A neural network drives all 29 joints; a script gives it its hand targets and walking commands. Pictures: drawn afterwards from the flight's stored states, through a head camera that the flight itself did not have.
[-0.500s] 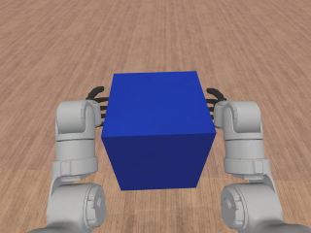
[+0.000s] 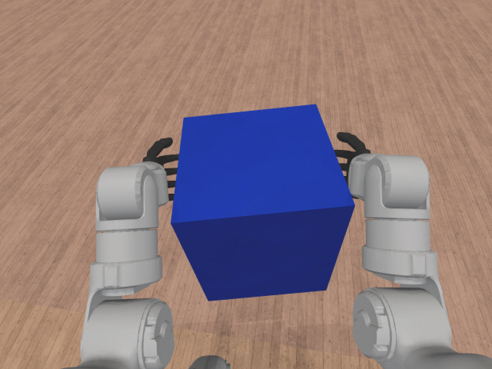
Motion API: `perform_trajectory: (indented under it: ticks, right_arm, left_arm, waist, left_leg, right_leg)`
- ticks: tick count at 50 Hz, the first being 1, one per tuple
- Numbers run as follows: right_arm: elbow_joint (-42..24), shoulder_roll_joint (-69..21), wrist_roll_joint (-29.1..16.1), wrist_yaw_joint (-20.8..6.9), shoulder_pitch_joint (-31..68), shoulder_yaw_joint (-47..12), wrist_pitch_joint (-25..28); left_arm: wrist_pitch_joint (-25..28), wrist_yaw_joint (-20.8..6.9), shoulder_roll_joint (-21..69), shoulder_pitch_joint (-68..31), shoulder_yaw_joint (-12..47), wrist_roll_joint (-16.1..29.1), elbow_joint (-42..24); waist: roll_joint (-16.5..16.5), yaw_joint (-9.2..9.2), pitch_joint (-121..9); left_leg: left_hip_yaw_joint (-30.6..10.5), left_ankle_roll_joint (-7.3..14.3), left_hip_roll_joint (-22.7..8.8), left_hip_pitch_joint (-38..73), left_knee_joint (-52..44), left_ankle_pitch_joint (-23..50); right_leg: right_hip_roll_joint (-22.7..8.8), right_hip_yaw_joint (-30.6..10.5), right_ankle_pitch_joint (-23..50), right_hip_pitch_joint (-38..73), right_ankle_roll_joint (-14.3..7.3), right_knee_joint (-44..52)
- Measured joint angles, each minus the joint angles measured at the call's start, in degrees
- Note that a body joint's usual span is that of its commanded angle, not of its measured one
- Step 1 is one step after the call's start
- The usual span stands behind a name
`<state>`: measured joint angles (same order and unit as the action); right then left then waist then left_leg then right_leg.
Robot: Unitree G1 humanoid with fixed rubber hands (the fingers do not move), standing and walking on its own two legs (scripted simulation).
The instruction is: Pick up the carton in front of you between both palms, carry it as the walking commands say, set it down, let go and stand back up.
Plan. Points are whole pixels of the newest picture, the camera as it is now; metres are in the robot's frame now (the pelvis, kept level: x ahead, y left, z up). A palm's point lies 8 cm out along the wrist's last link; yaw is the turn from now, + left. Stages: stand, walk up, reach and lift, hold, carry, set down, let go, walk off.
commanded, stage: carry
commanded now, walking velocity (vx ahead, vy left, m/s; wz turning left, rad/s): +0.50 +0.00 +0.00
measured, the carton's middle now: (258, 208) +0.37 +0.01 +0.06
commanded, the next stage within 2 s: none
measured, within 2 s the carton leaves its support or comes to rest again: neither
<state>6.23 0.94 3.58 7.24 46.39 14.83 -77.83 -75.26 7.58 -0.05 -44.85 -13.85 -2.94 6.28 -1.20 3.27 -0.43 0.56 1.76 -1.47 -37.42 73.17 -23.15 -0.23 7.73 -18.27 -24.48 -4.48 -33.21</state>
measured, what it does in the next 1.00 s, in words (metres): climbs: left foot, then right foot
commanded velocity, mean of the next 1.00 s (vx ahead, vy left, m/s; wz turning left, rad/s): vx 0.34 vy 0.00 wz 0.00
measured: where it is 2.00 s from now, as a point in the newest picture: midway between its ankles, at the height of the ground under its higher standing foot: (260, 265)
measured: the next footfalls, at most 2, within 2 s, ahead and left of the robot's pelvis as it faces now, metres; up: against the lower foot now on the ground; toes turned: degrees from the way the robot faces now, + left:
left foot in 0.24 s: +0.34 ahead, +0.13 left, +0.02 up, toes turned +5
right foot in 0.70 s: +0.63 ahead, -0.09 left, +0.02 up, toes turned -5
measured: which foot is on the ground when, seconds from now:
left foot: up 0.00-0.22, down 0.24-0.72, up 0.74-1.00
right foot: down 0.00-0.28, up 0.30-0.68, down 0.70-1.00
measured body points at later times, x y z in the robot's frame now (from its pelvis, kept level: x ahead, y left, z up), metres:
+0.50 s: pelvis +0.28 +0.05 +0.03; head +0.33 +0.06 +0.47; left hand +0.68 +0.18 +0.17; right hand +0.65 -0.12 +0.17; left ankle +0.29 +0.12 -0.71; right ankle +0.33 -0.09 -0.63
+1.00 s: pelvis +0.55 +0.00 +0.04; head +0.61 -0.02 +0.49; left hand +0.93 +0.15 +0.14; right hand +0.94 -0.15 +0.13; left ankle +0.64 +0.12 -0.66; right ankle +0.54 -0.07 -0.70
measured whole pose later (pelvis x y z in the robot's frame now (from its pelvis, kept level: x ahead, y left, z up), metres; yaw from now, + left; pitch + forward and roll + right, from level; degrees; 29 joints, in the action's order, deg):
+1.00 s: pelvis +0.55 +0.00 +0.04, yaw +0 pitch +5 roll +1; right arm 5.3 -0.4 3.7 7.8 41.7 12.2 -72.5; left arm -70.7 6.6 1.6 -39.6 -15.1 -4.5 3.7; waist -1.2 0.4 2.4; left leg 3.6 -1.0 -0.9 -33.6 41.2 -15.0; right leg -0.3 7.8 -13.1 -16.5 -4.3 -24.6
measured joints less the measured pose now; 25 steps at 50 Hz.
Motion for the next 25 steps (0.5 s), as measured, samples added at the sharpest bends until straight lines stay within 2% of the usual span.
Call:
perform_trajectory:
  ticks: [3, 7, 11, 13, 14, 16, 18, 21, 25]
  right_arm:
    - [-3.7, -0.5, 0.2, 0.1, 0.1, 0.0, -0.2]
    - [-6.5, -0.8, 0.3, 0.1, 0.3, 0.6, -0.1]
    - [-3.8, -0.5, 0.2, 0.1, 0.6, 1.0, -0.1]
    - [-0.3, -0.8, 0.5, 0.1, 1.4, 0.7, 0.6]
    - [1.5, -1.1, 0.9, 0.1, 1.7, 0.1, 1.4]
    - [3.8, -1.7, 1.4, 0.1, 1.2, -0.9, 2.3]
    - [3.5, -1.5, 0.8, 0.1, -0.3, -1.8, 2.1]
    - [0.1, -1.0, -0.7, 0.5, -2.1, -2.3, 1.2]
    - [-5.1, -1.3, -1.5, 1.5, -2.0, -1.2, 0.7]
  left_arm:
    - [-0.2, 0.4, 0.2, 0.0, -0.8, 0.7, -3.8]
    - [-0.2, 0.6, 0.6, -1.2, -1.5, 0.6, -5.7]
    - [-0.4, 0.4, 0.4, -2.1, -1.3, 0.0, -2.6]
    - [-0.6, 0.0, -0.7, -2.4, -1.3, -0.2, -0.2]
    - [-0.3, -0.3, -1.5, -2.3, -1.4, -0.1, 0.9]
    - [0.0, -0.8, -2.4, -1.7, -1.6, 0.3, 2.7]
    - [-0.6, -0.8, -2.4, -1.6, -1.4, 0.1, 3.4]
    - [-1.6, -0.7, -2.0, -1.9, -1.0, -0.4, 1.6]
    - [-2.2, -0.4, -1.1, -2.6, -1.3, -0.6, -3.2]
  waist:
    - [-0.1, 0.22, 0.7]
    - [0.1, 0.15, -0.2]
    - [1.2, -0.78, -2.9]
    - [2.5, -2.16, -3.8]
    - [3.1, -3.02, -3.9]
    - [2.6, -4.75, -3.5]
    - [2.1, -5.73, -2.5]
    - [2.1, -6.37, -0.6]
    - [2.4, -6.58, 0.9]
  left_leg:
    - [0.5, -0.4, -1.1, -5.4, -4.4, 1.3]
    - [1.4, -0.7, -2.2, -7.0, -17.1, 5.6]
    - [4.4, 0.4, -0.7, -1.1, -32.6, 8.6]
    - [7.0, 1.4, 1.0, 3.5, -37.5, 12.2]
    - [7.6, 1.7, 1.4, 3.8, -35.5, 11.2]
    - [7.4, 1.9, 1.5, 5.3, -33.6, 7.1]
    - [6.9, 1.7, 1.5, 7.8, -35.2, 5.5]
    - [6.5, 1.6, 1.5, 11.9, -38.9, 5.1]
    - [6.1, 1.5, 1.8, 16.6, -43.0, 3.9]
  right_leg:
    - [0.0, -0.4, -1.6, 3.3, 0.3, 2.0]
    - [0.0, -0.9, -4.6, 8.0, 1.3, 4.0]
    - [-1.3, -1.5, -9.6, 13.3, 3.3, 4.0]
    - [-3.1, -2.2, -13.4, 13.8, 4.1, -2.1]
    - [-3.9, -3.4, -12.4, 11.8, 4.3, -8.9]
    - [-2.0, -6.8, -11.0, 5.1, 4.1, -25.8]
    - [-0.6, -7.5, -9.5, -1.8, 3.3, -37.0]
    - [-0.8, -7.0, -6.4, -10.1, 3.1, -39.0]
    - [-2.5, -6.5, -3.1, -17.3, 3.9, -31.4]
